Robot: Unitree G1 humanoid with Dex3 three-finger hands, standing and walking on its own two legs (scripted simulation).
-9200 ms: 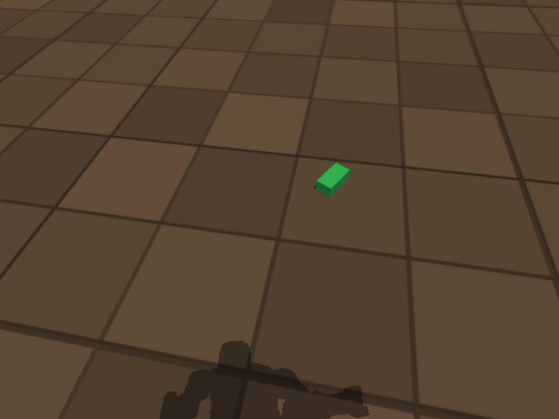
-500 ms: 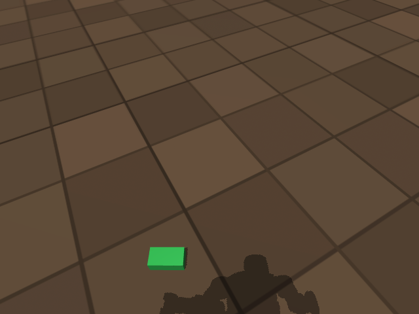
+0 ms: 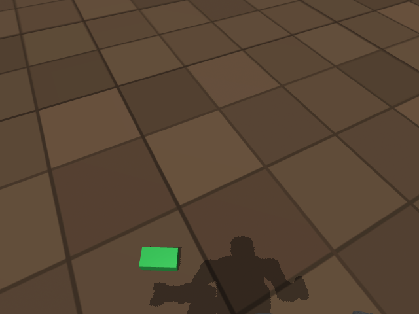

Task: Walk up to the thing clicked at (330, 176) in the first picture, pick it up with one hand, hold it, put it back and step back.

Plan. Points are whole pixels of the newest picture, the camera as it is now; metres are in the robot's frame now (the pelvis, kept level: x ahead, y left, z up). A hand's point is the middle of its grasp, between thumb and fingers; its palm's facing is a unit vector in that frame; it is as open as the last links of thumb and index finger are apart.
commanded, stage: walk up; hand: left
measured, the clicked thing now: (159, 259) +0.40 +0.24 -0.74
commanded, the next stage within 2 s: none
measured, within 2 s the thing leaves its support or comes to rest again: neither
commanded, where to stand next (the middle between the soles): +0.02 +0.00 m, yaw +0 degrees
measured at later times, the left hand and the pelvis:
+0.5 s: hand (111, 306) +0.15 +0.23 -0.14, palm faces +0.00 -0.94 -0.33, open 7.4 cm; pelvis +0.02 -0.02 +0.00, yaw +0 degrees
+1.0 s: hand out of the picture +0.05 +0.23 -0.15, palm faces +0.02 -0.95 -0.32, open 7.4 cm; pelvis -0.01 -0.02 +0.01, yaw +0 degrees
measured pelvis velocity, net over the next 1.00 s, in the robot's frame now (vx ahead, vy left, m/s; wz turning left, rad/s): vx -0.01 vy -0.02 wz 0.00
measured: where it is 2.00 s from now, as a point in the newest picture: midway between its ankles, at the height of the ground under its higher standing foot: outside the picture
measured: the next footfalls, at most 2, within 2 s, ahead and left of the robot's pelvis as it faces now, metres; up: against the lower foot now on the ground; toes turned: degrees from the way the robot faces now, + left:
right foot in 0.12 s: +0.08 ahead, -0.14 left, +0.00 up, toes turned -1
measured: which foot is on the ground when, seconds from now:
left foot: down 0.00-1.00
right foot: up 0.00-0.10, down 0.12-1.00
